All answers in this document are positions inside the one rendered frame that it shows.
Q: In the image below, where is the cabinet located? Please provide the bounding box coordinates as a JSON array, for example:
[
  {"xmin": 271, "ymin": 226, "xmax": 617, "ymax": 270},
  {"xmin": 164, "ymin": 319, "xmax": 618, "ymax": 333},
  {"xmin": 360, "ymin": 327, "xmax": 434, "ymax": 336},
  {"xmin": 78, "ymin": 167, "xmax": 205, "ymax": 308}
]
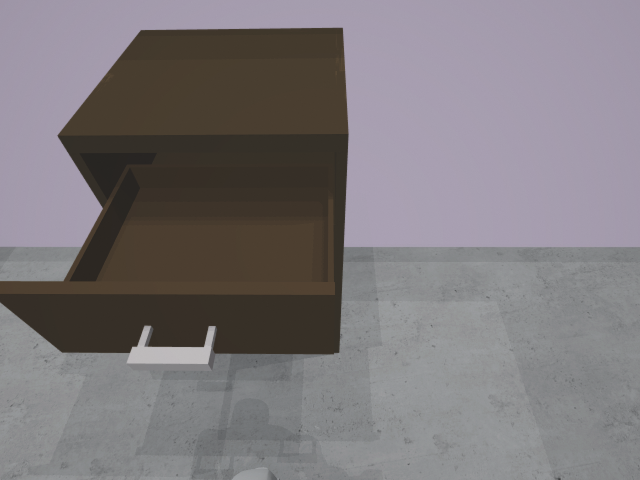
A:
[{"xmin": 57, "ymin": 28, "xmax": 349, "ymax": 353}]

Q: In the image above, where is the handle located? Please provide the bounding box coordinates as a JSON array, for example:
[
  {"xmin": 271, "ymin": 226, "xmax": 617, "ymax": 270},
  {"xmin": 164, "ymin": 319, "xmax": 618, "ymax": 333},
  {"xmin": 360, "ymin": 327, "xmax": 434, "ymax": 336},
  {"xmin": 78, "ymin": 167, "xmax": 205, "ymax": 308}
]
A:
[{"xmin": 126, "ymin": 326, "xmax": 217, "ymax": 371}]

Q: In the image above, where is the drawer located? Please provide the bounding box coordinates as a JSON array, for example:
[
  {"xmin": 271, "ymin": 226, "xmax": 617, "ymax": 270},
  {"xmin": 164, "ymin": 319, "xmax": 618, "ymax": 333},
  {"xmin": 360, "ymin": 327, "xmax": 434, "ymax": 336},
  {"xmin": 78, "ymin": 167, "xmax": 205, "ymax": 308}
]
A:
[{"xmin": 0, "ymin": 164, "xmax": 335, "ymax": 354}]

